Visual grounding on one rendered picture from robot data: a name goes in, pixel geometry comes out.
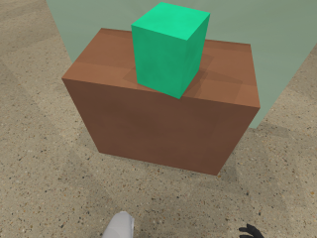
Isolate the robot left thigh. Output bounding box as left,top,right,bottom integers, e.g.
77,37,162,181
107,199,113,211
101,212,135,238

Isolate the robot right hand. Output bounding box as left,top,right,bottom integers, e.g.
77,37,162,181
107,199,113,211
239,223,264,238

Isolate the carton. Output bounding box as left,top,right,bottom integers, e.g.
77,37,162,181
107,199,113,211
131,2,211,99

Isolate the pedestal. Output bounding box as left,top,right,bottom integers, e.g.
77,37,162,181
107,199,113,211
61,28,261,176

